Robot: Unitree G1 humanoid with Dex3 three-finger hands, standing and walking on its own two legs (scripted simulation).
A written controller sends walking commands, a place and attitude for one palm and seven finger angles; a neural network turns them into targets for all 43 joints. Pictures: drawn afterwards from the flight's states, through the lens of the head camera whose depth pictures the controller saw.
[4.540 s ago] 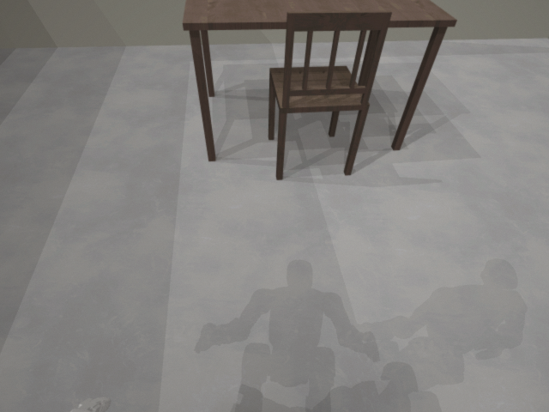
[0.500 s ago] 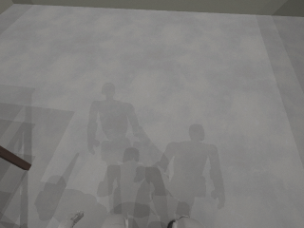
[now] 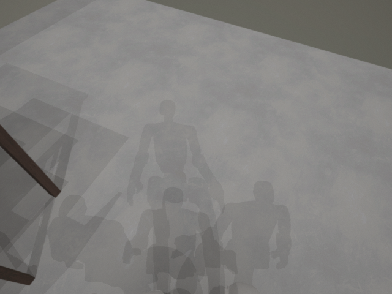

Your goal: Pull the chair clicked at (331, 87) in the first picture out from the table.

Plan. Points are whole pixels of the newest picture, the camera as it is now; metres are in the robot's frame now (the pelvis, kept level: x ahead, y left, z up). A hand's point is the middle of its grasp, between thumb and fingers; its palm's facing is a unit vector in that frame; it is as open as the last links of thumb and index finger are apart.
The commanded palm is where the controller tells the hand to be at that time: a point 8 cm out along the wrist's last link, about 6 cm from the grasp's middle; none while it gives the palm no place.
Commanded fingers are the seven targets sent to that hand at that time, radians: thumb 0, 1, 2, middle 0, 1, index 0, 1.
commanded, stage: turn to face it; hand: left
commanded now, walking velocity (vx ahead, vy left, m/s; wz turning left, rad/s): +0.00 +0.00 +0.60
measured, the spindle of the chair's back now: out of the picture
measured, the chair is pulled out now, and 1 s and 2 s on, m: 0.00 0.00 0.00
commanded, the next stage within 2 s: take the last steps up to it in 1.80 s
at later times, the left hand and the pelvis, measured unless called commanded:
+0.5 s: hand out of the picture +0.02 +0.13 -0.14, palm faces +0.32 -0.91 -0.27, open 7.4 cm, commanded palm none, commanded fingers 0.00 0.90 0.90 -0.20 -0.30 -0.20 -0.30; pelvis -0.01 -0.08 +0.01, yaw +19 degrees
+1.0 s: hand out of the picture -0.11 +0.18 -0.16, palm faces +0.61 -0.75 -0.26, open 7.4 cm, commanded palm none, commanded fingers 0.00 0.90 0.90 -0.20 -0.30 -0.20 -0.30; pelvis -0.04 -0.06 +0.00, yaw +36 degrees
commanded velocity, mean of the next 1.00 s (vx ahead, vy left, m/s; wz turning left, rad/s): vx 0.00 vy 0.00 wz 0.60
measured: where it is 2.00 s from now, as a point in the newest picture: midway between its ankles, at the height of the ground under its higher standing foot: outside the picture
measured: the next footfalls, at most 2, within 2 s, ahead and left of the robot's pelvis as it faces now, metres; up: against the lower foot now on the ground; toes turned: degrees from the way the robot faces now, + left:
right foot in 0.28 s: +0.06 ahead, -0.17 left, +0.00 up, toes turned +8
left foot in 0.72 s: -0.04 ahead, +0.06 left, +0.00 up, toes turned +35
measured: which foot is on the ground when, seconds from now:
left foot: down 0.00-0.28, up 0.30-0.70, down 0.72-1.00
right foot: up 0.00-0.26, down 0.28-0.72, up 0.74-1.00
